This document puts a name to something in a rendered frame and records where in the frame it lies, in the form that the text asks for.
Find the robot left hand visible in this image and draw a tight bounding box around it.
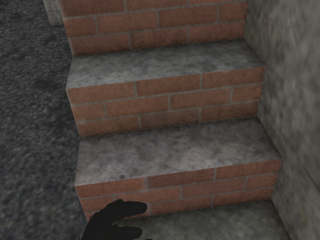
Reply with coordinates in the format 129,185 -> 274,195
79,199 -> 153,240

